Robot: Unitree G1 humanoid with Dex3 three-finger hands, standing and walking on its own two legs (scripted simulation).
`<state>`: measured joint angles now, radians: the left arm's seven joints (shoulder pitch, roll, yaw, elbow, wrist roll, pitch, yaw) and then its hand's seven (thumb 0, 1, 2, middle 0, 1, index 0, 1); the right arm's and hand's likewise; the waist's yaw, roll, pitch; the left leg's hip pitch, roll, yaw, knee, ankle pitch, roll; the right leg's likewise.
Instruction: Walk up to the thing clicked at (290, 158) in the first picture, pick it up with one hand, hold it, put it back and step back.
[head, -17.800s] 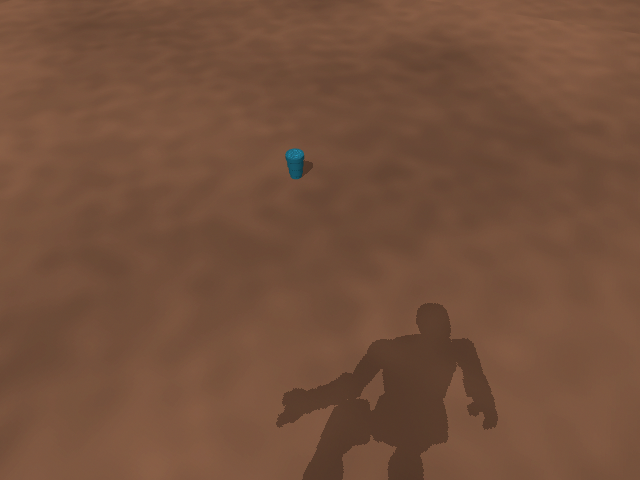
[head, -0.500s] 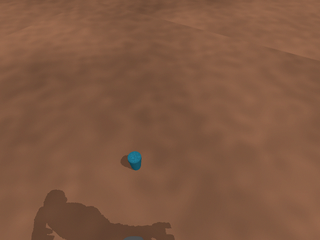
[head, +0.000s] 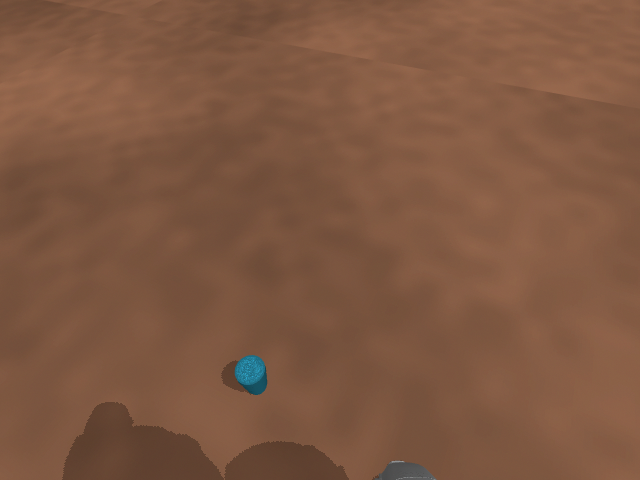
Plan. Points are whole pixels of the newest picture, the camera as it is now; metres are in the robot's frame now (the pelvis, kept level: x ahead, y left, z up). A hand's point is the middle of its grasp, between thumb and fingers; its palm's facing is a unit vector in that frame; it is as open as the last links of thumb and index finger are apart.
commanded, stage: walk up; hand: left
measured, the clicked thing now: (253, 377) +0.50 +0.23 -0.69
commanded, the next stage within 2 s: none
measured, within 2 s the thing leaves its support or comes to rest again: neither
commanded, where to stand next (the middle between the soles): +0.13 -0.01 m, yaw +1 degrees
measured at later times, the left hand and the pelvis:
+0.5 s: hand (150, 477) +0.17 +0.26 -0.16, palm faces +0.02 -0.94 -0.34, open 7.4 cm; pelvis +0.08 +0.00 +0.00, yaw +2 degrees
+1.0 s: hand out of the picture +0.13 +0.26 -0.13, palm faces +0.00 -0.92 -0.39, open 7.4 cm; pelvis +0.07 -0.01 +0.01, yaw +1 degrees
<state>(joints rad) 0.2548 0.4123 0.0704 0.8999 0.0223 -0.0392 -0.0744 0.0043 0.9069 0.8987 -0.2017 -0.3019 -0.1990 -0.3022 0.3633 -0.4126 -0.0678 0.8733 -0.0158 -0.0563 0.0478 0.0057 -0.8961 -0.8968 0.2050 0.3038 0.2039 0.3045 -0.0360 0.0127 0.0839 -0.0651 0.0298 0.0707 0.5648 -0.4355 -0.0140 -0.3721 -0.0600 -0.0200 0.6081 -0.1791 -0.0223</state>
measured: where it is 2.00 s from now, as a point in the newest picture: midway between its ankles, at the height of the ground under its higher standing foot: outside the picture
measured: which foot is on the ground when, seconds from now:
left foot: down 0.00-0.02, up 0.04-0.36, down 0.38-1.00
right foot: down 0.00-0.42, up 0.44-0.64, down 0.66-1.00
